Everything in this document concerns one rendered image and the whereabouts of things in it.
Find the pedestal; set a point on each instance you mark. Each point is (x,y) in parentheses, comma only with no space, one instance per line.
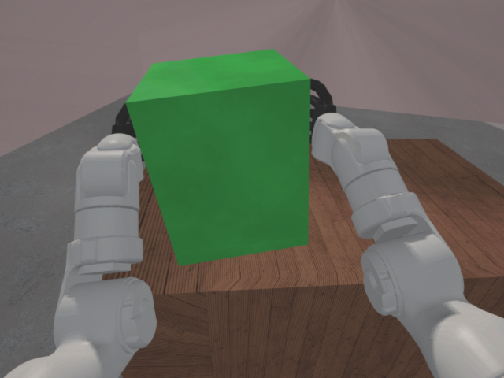
(302,312)

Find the left robot forearm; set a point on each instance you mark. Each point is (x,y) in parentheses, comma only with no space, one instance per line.
(106,235)

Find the robot left hand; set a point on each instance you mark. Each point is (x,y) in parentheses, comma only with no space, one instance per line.
(124,124)

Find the left robot upper arm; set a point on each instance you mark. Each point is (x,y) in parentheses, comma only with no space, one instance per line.
(99,326)

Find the robot right hand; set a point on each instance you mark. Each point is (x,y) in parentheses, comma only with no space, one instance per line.
(322,105)

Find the right robot forearm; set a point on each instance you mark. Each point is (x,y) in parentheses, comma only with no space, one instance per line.
(383,209)

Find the right robot upper arm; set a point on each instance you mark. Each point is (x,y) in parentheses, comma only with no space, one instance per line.
(415,279)

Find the carton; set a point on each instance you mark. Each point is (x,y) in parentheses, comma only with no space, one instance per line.
(225,140)

